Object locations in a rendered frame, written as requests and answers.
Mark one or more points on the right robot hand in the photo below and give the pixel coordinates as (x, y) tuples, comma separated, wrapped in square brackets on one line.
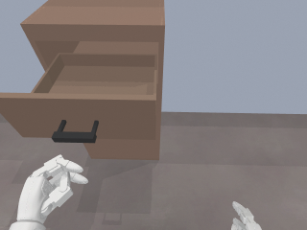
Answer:
[(246, 217)]

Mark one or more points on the handle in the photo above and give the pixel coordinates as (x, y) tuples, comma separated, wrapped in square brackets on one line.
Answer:
[(61, 136)]

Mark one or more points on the robot left forearm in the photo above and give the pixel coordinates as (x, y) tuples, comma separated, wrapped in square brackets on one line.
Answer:
[(27, 224)]

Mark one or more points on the cabinet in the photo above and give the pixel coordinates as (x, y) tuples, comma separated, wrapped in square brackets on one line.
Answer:
[(104, 27)]

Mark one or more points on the drawer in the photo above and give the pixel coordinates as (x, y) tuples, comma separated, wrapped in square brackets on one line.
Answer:
[(117, 90)]

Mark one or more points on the left robot hand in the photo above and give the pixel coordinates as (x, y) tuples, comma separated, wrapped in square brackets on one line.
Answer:
[(33, 203)]

